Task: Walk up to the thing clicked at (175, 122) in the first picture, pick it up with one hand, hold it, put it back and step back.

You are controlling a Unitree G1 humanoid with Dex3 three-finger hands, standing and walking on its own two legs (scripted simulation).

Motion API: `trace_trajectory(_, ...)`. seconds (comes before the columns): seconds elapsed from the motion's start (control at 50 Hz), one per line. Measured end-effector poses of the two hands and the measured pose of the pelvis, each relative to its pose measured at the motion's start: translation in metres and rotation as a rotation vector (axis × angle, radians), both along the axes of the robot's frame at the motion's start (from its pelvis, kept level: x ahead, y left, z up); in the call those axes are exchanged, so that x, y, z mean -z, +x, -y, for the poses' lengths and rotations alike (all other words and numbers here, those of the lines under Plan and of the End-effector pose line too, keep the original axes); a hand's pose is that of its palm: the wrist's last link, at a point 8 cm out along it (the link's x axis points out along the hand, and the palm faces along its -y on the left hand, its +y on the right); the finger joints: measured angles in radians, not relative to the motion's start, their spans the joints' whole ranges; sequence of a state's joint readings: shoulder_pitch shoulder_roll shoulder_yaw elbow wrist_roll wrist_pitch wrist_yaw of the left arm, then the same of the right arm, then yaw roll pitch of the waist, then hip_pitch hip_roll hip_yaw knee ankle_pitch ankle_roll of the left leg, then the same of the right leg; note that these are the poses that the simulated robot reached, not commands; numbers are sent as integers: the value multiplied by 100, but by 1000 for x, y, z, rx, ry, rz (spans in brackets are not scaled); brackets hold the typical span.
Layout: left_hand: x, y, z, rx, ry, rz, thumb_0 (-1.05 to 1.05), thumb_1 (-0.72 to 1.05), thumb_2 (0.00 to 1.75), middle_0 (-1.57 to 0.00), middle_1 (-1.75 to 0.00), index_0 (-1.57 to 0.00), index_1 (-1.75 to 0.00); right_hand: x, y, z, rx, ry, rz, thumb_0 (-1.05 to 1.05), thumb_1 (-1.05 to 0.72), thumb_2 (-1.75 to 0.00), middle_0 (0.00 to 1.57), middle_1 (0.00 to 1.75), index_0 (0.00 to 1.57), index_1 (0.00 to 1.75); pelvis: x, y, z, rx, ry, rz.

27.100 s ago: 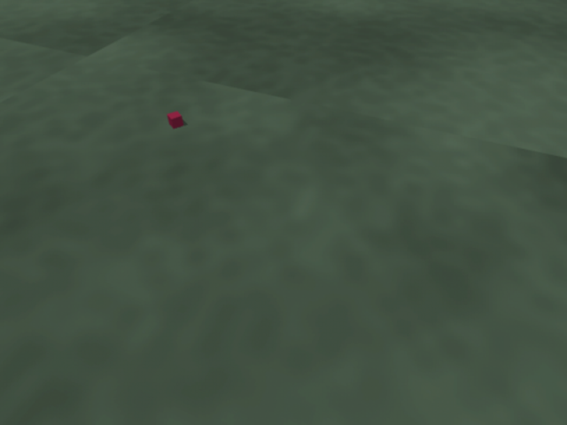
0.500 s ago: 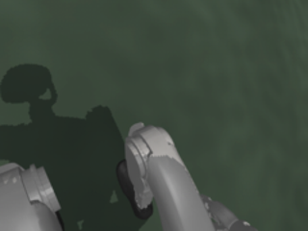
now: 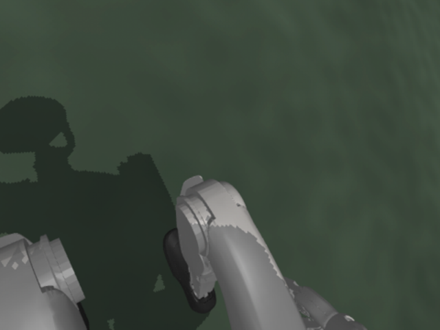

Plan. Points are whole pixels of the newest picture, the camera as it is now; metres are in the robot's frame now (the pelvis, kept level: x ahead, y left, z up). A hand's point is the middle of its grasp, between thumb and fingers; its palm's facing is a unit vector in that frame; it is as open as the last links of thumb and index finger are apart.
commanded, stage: open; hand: left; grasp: from above
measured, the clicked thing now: out of the picture +0.45 +0.34 -0.27
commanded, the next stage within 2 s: withdraw in 0.46 s
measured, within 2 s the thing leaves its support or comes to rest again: neither
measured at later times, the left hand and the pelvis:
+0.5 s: hand out of the picture +0.44 +0.34 -0.23, palm faces -0.45 -0.12 -0.89, open 14.2 cm; pelvis +0.00 +0.00 +0.00, yaw +0 degrees
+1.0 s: hand out of the picture +0.46 +0.38 -0.10, palm faces -0.29 -0.06 -0.96, open 14.1 cm; pelvis +0.00 +0.00 +0.02, yaw +3 degrees
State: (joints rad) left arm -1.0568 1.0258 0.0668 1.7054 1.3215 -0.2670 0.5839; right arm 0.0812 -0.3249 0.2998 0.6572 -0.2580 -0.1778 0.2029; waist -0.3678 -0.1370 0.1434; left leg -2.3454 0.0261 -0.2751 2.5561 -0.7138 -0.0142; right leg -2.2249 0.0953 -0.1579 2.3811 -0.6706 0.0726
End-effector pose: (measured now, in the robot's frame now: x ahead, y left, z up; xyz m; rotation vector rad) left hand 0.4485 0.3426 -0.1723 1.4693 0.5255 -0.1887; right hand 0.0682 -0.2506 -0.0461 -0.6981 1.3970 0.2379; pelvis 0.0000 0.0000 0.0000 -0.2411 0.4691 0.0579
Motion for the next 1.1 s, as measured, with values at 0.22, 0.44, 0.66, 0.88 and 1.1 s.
trace_trajectory(0.22, 1, -1, -2, -25, -8, -19, 0, -50, 102, -16, -90, -13, -93, -2, -2, 0, 7, 3, 4, 0, -90, -90, 20, 30, 20, 30, -1, -1, 0, -1, 0, 2)
trace_trajectory(0.44, 2, -2, -4, -2, -14, -24, 0, -55, 108, -10, -94, -7, -98, -2, -6, 4, 6, -13, -18, 0, -90, -90, 20, 30, 20, 30, -1, -1, 2, 0, 2, 6)
trace_trajectory(0.66, -2, 1, 2, 17, -10, 10, 0, -52, 104, -9, -97, -8, -99, -2, -3, 2, -3, -8, 0, 0, -90, -89, 20, 30, 20, 30, 0, -2, 1, 2, 2, 10)
trace_trajectory(0.88, -65, 15, -12, -104, 69, 208, 0, -51, 98, -9, -101, -10, -101, 5, 2, 1, 62, 75, 30, 0, -90, -90, 20, 30, 20, 30, -7, 3, 4, -7, 17, -52)
trace_trajectory(1.1, -156, -2, -35, -190, 107, -26, 0, -53, 100, -8, -101, -8, -102, 6, 25, 7, 187, 145, 98, 0, -91, -90, 20, 30, 20, 30, -42, -2, 5, -51, 61, -90)
